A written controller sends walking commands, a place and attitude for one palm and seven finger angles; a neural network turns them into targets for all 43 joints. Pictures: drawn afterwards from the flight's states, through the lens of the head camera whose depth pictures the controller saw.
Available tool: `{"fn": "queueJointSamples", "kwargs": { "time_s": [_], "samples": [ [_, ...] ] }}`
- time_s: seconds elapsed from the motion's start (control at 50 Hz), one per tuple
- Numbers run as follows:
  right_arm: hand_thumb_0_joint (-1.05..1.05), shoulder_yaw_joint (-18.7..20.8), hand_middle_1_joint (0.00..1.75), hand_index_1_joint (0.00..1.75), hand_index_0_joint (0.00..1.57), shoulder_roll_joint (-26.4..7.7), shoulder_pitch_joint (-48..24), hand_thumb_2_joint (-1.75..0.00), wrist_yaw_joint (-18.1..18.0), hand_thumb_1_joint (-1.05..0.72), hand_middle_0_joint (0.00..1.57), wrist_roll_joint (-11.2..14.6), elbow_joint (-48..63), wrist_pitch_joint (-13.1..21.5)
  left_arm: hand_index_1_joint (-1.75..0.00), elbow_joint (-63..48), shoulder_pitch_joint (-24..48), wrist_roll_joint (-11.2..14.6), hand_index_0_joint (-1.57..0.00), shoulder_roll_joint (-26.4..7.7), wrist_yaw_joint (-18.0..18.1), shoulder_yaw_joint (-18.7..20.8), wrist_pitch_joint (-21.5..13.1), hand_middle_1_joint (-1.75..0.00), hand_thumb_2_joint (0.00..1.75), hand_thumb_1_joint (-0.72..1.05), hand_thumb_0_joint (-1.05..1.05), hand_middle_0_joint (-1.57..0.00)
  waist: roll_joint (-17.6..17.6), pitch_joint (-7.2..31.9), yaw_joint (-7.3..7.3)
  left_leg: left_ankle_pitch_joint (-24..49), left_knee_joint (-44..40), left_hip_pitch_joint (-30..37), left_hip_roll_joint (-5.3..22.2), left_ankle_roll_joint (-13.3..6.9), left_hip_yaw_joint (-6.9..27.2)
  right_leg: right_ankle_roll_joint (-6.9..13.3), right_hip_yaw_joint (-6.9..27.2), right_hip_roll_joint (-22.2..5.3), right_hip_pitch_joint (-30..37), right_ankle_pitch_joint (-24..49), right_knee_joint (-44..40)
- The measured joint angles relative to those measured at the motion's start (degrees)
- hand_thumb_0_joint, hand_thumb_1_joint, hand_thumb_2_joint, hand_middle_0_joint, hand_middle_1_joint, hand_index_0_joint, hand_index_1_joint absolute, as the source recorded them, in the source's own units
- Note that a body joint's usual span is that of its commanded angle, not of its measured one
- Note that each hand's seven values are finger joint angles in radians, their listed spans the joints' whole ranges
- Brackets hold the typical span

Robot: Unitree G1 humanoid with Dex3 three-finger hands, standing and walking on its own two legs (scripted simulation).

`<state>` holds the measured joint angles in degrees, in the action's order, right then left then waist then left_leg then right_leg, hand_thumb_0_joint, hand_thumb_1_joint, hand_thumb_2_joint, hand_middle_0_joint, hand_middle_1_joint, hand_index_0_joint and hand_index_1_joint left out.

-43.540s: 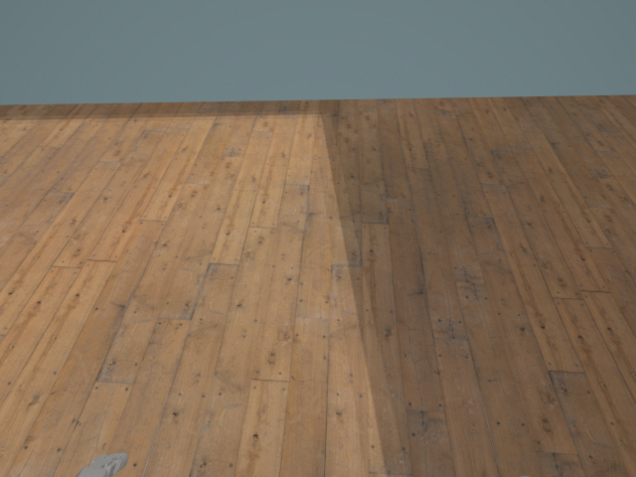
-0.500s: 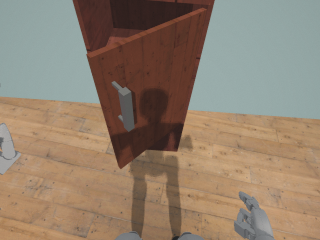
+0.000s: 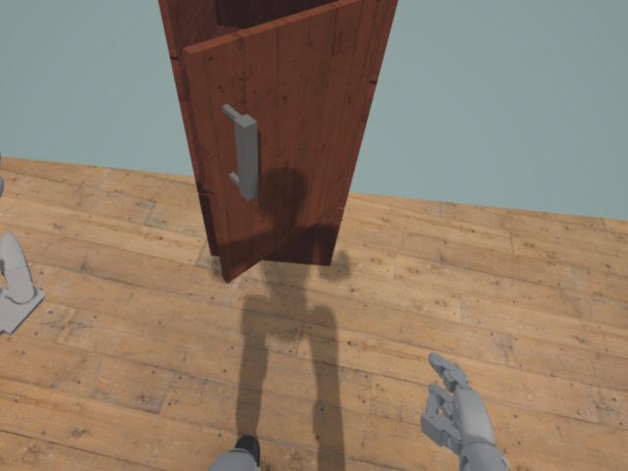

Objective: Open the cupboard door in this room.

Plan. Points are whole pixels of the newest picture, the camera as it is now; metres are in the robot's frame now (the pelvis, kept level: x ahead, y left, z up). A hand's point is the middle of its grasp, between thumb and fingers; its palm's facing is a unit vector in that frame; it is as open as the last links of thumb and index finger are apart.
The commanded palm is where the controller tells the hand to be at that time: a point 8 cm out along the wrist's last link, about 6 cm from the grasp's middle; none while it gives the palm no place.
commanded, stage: stop stepping back and stand still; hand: left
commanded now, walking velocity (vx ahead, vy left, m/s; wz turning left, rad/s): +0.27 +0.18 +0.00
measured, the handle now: (239, 154) +0.56 +0.19 +0.03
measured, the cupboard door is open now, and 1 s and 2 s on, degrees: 46 46 46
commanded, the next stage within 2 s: let the arm hang, fingers relaxed in 1.22 s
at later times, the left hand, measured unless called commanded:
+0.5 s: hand (12, 402) +0.14 +0.24 +0.18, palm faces +0.38 -0.79 -0.48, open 7.4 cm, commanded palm +0.09 +0.29 +0.19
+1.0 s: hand out of the picture +0.14 +0.30 +0.17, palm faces +0.41 -0.79 -0.46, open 7.4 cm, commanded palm +0.08 +0.33 +0.19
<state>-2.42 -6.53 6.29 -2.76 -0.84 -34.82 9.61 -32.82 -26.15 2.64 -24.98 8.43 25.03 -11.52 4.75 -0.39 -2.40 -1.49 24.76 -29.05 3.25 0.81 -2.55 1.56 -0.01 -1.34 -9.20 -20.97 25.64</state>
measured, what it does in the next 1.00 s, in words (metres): steps on the spot: left foot, then left foot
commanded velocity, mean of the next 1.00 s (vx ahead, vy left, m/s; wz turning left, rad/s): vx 0.10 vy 0.04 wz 0.00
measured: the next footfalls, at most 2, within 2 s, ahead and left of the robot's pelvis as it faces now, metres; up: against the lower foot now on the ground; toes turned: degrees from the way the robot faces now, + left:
left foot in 0.16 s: +0.06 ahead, +0.10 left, +0.00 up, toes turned +2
left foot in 0.64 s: -0.01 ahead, +0.15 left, +0.00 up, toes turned +5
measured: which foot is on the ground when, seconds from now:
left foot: down 0.00-0.00, up 0.02-0.14, down 0.16-0.38, up 0.40-0.62, down 0.64-1.00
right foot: down 0.00-1.00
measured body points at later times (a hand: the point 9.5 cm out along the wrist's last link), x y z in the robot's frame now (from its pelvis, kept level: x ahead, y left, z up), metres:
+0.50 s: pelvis -0.05 -0.01 +0.01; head -0.06 -0.01 +0.46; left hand +0.11 +0.28 +0.20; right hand +0.08 -0.26 -0.08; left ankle -0.03 +0.11 -0.67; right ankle -0.05 -0.09 -0.73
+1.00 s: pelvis -0.06 +0.03 +0.01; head -0.06 +0.04 +0.46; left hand +0.11 +0.34 +0.19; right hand +0.12 -0.18 -0.06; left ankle -0.05 +0.15 -0.73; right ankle -0.05 -0.09 -0.73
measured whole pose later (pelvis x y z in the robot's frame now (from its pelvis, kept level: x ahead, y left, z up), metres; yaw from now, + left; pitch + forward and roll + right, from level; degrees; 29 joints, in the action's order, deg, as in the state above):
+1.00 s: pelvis -0.06 +0.03 +0.01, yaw +0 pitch -1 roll +0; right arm -1.8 -9.7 10.7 -4.2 0.0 -34.1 7.4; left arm -26.9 -30.7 1.8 -23.3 7.5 23.6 -11.4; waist 1.5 -0.8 -0.4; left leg -13.9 28.3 -13.8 2.3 0.1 -4.5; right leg -0.7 -3.8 -2.4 -14.2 -13.1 27.9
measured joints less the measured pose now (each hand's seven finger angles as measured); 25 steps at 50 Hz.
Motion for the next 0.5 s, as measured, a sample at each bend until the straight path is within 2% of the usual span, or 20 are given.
{"fn": "queueJointSamples", "kwargs": {
  "time_s": [0.04, 0.08, 0.1, 0.14, 0.16, 0.2, 0.28, 0.34, 0.36, 0.38, 0.42, 0.46, 0.5],
  "samples": [
    [0.01, 0.11, 0.30, 0.31, 0.21, -1.39, -0.68, -0.90, -0.19, -0.90, 0.21, 0.01, -0.39, -1.15, -0.30, -0.78, -2.11, -0.08, -0.20, 0.21, -1.10, -1.61, -0.47, -0.30, 0.90, 0.90, 0.01, -0.20, -1.76, -0.86, 0.78, -9.64, 11.39, -3.39, -0.06, 0.58, 1.63, -2.05, 0.53, 1.06, -1.07, 0.20, 1.59],
    [0.01, 0.50, 0.30, 0.31, 0.21, -2.37, 1.30, -0.90, -0.53, -0.90, 0.21, 0.49, -1.01, -2.19, -0.30, -2.20, -5.01, -0.33, -0.21, -1.03, -2.00, -2.39, -0.66, -0.30, 0.90, 0.89, 0.01, -0.21, -1.41, 0.13, 1.63, -14.76, 20.94, -4.22, -1.91, 0.60, 1.67, -2.95, 1.02, 0.70, -1.00, 0.21, 1.57],
    [0.01, 0.62, 0.30, 0.30, 0.21, -2.64, 2.63, -0.90, -0.81, -0.90, 0.21, 0.82, -1.21, -2.68, -0.30, -3.21, -6.56, -0.38, -0.21, -1.96, -2.15, -1.88, -0.72, -0.30, 0.90, 0.89, 0.01, -0.21, -0.57, 0.89, 2.01, -15.38, 21.58, -2.93, -2.55, 0.43, 0.85, -3.15, 1.35, 0.25, -0.96, 0.17, 1.61],
    [0.01, 0.85, 0.30, 0.30, 0.21, -3.54, 5.31, -0.90, -1.56, -0.90, 0.21, 1.20, -1.07, -3.23, -0.30, -4.54, -9.33, -0.26, -0.21, -3.21, -1.75, -0.03, -1.15, -0.31, 0.90, 0.89, 0.01, -0.22, 0.33, 2.45, 3.29, -11.88, 15.45, 2.21, -3.03, -0.09, -0.53, -3.40, 1.38, -0.13, -1.15, -0.55, 2.74],
    [0.01, 1.23, 0.30, 0.30, 0.21, -4.58, 6.64, -0.90, -1.98, -0.90, 0.21, 1.31, -0.67, -3.10, -0.30, -4.64, -9.95, -0.14, -0.22, -3.34, -1.47, 0.67, -1.29, -0.31, 0.90, 0.89, 0.01, -0.22, -0.48, 3.16, 4.04, -10.30, 10.82, 5.14, -2.88, -1.05, -0.41, -3.58, 0.83, 0.25, -1.60, -1.42, 4.16],
    [0.01, 2.57, 0.30, 0.30, 0.21, -5.30, 7.58, -0.90, -2.82, -0.90, 0.20, 1.49, -1.43, -2.78, -0.30, -2.39, -8.50, 0.03, -0.22, -3.61, -0.98, 1.71, -1.37, -0.31, 0.90, 0.89, 0.01, -0.22, -0.04, 3.27, 5.26, -13.75, 9.06, 5.95, -4.34, -3.42, -0.15, -3.59, 0.06, -0.89, -3.50, -3.52, 8.45],
    [0.02, 2.79, 0.30, 0.30, 0.20, -5.32, 7.67, -0.90, -2.74, -0.91, 0.20, 0.77, -2.37, -1.92, -0.30, 3.54, -5.93, 0.18, -0.21, -2.96, -0.02, 3.59, -0.10, -0.31, 0.90, 0.89, 0.01, -0.22, 0.36, 1.14, 5.31, -9.89, 5.96, 8.10, -4.57, -3.14, -1.00, -2.66, -1.31, 0.22, -7.05, -5.80, 14.19],
    [0.02, 2.17, 0.30, 0.30, 0.20, -5.43, 8.49, -0.90, -1.89, -0.91, 0.20, 0.70, -1.43, -1.22, -0.30, 4.04, -7.11, -0.02, -0.21, -1.91, 0.17, 2.97, 0.82, -0.30, 0.90, 0.89, 0.01, -0.21, -0.59, 0.45, 5.35, -8.24, 4.18, 9.37, -4.18, -2.68, -1.09, -2.06, -4.09, 1.19, -6.59, -3.76, 9.86],
    [0.02, 2.06, 0.30, 0.30, 0.20, -5.66, 8.80, -0.90, -1.65, -0.91, 0.20, 0.69, -1.03, -1.23, -0.30, 3.55, -7.96, -0.21, -0.21, -1.37, 0.06, 2.19, 0.86, -0.30, 0.90, 0.89, 0.01, -0.21, -1.32, 0.40, 5.43, -8.38, 4.79, 9.17, -3.97, -2.52, -0.95, -0.85, -4.62, 1.47, -6.00, -0.54, 8.05],
    [0.02, 2.14, 0.30, 0.30, 0.20, -5.89, 9.06, -0.90, -1.43, -0.91, 0.20, 0.59, -0.83, -1.55, -0.30, 2.95, -8.82, -0.52, -0.21, -0.93, -0.20, 1.19, 0.73, -0.30, 0.90, 0.89, 0.01, -0.21, -2.23, 0.41, 5.54, -10.94, 7.05, 8.29, -3.74, -2.26, -0.37, 0.32, -5.22, 1.77, -5.67, 2.47, 7.30],
    [0.01, 2.57, 0.30, 0.30, 0.20, -6.02, 9.50, -0.90, -1.16, -0.91, 0.20, 0.53, -1.83, -2.55, -0.30, 1.82, -9.96, -0.87, -0.21, -0.33, -0.95, -0.96, 0.17, -0.30, 0.90, 0.89, 0.01, -0.21, -3.01, 1.24, 4.73, -16.58, 18.21, 4.35, -3.87, -1.28, 0.96, 1.85, -5.76, 1.93, -5.68, 3.71, 7.05],
    [0.02, 2.89, 0.30, 0.30, 0.20, -5.91, 9.89, -0.90, -1.08, -0.91, 0.20, 0.47, -3.68, -3.30, -0.30, 2.05, -10.19, -1.13, -0.21, 0.55, -1.65, -2.07, -1.02, -0.30, 0.90, 0.89, 0.01, -0.21, -2.93, 2.77, 3.40, -16.71, 28.42, 1.14, -3.58, -0.52, 1.29, 2.10, -5.50, 1.82, -5.46, 4.05, 5.55],
    [0.02, 2.87, 0.30, 0.30, 0.20, -5.58, 10.31, -0.90, -1.34, -0.91, 0.20, 0.51, -4.58, -3.85, -0.30, 3.46, -9.38, -1.42, -0.21, 1.08, -1.81, -1.85, -1.84, -0.31, 0.90, 0.89, 0.01, -0.22, -2.44, 4.13, 2.55, -15.56, 30.04, 0.87, -2.35, -0.30, 0.75, 1.98, -5.20, 1.46, -5.24, 5.02, 3.70]
  ]
}}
